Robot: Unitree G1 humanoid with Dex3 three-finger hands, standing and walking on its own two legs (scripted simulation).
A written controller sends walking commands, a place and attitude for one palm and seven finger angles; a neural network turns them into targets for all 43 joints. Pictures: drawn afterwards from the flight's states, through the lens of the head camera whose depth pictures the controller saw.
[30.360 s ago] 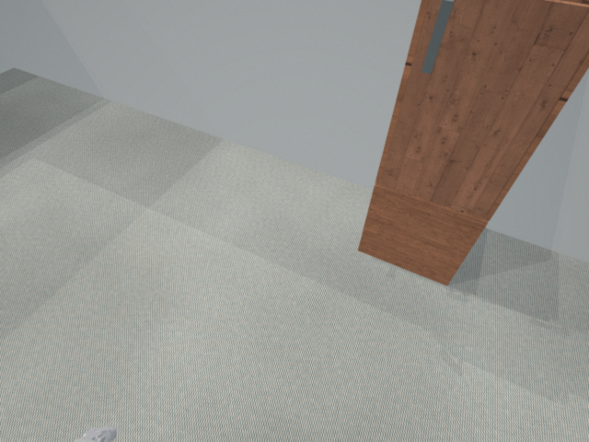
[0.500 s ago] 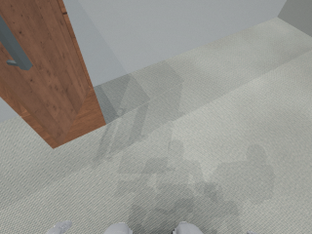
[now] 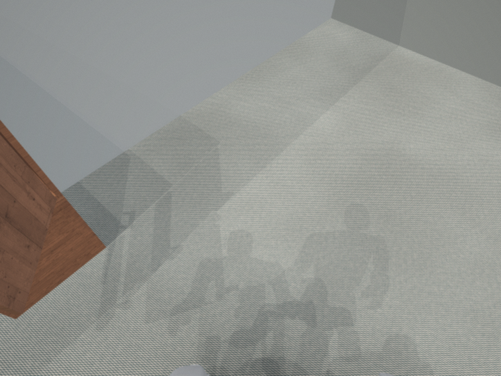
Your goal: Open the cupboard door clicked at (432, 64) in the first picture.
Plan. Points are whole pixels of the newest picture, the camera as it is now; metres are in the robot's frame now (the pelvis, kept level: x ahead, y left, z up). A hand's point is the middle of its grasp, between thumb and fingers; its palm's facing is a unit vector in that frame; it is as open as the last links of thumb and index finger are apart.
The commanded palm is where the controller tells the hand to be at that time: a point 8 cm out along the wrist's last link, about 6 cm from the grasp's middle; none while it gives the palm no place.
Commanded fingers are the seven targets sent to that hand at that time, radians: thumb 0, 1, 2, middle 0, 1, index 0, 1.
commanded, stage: walk to a spot facing it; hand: left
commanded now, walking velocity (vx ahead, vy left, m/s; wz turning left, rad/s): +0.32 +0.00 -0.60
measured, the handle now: out of the picture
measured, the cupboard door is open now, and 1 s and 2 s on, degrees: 48 48 48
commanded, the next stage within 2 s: turn to face it in 1.38 s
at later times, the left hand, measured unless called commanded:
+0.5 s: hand (220, 271) +0.33 +0.08 -0.16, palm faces -0.30 -0.93 -0.22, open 7.4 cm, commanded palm none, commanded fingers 0.00 0.90 0.90 -0.20 -0.30 -0.20 -0.30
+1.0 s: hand (271, 196) +0.53 -0.02 -0.17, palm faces -0.33 -0.92 -0.19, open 7.4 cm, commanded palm none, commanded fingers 0.00 0.90 0.90 -0.20 -0.30 -0.20 -0.30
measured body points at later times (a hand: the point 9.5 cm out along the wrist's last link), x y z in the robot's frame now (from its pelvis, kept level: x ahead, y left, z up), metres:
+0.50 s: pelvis +0.15 -0.07 -0.01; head +0.21 -0.09 +0.44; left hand +0.34 +0.13 -0.14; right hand +0.07 -0.32 -0.15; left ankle +0.17 +0.09 -0.67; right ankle +0.16 -0.18 -0.74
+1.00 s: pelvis +0.38 -0.16 -0.01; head +0.41 -0.18 +0.44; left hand +0.55 +0.02 -0.15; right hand +0.25 -0.37 -0.16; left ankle +0.36 +0.00 -0.68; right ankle +0.35 -0.27 -0.74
